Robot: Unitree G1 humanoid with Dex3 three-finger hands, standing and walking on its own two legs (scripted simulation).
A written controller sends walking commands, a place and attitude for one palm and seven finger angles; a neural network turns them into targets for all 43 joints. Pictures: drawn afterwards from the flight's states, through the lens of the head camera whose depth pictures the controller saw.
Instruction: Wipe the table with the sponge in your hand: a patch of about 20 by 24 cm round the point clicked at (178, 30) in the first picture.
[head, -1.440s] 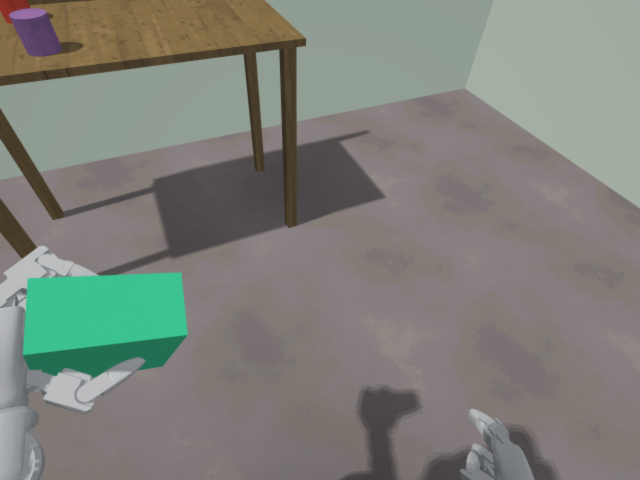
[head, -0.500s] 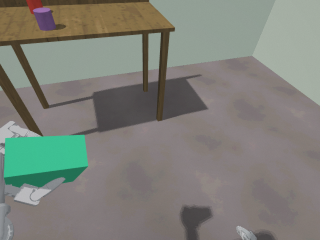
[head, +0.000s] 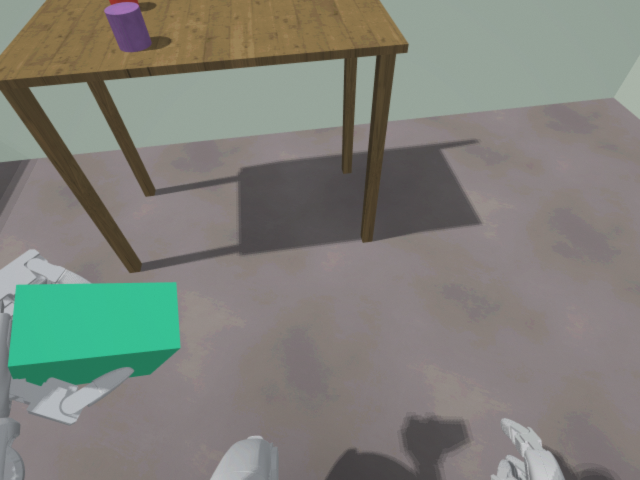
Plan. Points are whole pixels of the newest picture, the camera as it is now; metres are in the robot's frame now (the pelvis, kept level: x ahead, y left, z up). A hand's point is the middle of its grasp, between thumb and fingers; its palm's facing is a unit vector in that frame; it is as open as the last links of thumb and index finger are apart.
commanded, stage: walk to a spot facing it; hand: left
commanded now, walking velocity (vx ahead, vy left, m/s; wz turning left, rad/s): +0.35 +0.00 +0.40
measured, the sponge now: (118, 336) +0.22 +0.20 +0.14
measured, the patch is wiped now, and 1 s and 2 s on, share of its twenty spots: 0.00 0.00 0.00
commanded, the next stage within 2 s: none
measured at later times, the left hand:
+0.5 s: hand (102, 211) +0.33 +0.24 +0.19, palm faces +0.49 -0.72 -0.50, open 10.1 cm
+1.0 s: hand (105, 168) +0.42 +0.28 +0.18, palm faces +0.65 -0.61 -0.45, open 10.1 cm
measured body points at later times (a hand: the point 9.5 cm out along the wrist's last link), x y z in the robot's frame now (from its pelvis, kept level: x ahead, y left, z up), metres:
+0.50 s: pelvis +0.17 -0.02 -0.01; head +0.19 -0.02 +0.44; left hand +0.30 +0.28 +0.22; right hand +0.35 -0.18 -0.11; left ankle +0.17 +0.12 -0.74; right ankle +0.23 -0.16 -0.71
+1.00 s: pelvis +0.29 -0.02 -0.02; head +0.33 +0.01 +0.42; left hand +0.38 +0.31 +0.20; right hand +0.56 -0.19 -0.09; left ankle +0.31 +0.10 -0.74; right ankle +0.26 -0.16 -0.68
